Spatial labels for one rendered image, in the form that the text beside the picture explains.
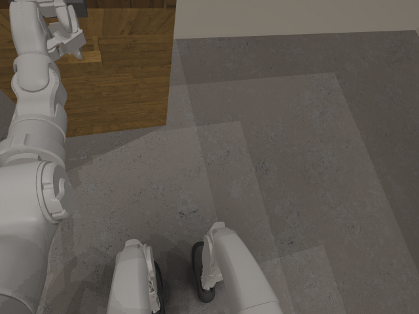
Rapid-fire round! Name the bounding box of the robot left foot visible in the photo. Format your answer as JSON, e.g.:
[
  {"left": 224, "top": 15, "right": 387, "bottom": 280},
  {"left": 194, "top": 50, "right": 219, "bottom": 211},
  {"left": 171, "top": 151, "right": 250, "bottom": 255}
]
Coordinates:
[{"left": 152, "top": 261, "right": 165, "bottom": 314}]

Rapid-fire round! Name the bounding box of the left robot upper arm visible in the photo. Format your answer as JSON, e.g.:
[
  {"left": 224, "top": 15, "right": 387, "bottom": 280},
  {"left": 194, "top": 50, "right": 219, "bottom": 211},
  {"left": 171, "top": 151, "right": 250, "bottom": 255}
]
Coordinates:
[{"left": 0, "top": 160, "right": 75, "bottom": 314}]

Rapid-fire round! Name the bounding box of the left robot hand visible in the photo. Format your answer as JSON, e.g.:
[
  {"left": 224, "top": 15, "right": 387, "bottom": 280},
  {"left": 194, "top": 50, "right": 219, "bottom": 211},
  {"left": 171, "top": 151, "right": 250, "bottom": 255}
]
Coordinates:
[{"left": 9, "top": 0, "right": 86, "bottom": 63}]

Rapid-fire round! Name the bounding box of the handle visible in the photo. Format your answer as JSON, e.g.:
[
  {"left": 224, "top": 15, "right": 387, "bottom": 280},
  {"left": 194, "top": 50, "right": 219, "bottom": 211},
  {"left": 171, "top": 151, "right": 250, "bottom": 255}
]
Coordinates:
[
  {"left": 9, "top": 0, "right": 88, "bottom": 18},
  {"left": 56, "top": 51, "right": 104, "bottom": 73}
]

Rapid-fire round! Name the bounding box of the robot left forearm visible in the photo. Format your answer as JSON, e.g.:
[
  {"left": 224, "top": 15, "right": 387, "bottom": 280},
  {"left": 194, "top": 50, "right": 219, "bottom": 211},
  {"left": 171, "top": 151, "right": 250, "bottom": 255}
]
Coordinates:
[{"left": 0, "top": 54, "right": 67, "bottom": 169}]

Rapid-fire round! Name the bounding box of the robot right thigh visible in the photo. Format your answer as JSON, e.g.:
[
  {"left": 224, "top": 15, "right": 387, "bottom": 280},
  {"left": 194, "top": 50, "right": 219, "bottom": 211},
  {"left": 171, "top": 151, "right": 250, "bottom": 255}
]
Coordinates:
[{"left": 204, "top": 227, "right": 283, "bottom": 314}]

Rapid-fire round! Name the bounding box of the cabinet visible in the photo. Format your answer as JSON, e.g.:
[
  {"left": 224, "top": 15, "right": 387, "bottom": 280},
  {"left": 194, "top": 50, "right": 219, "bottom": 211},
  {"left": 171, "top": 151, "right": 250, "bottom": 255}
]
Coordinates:
[{"left": 0, "top": 0, "right": 177, "bottom": 137}]

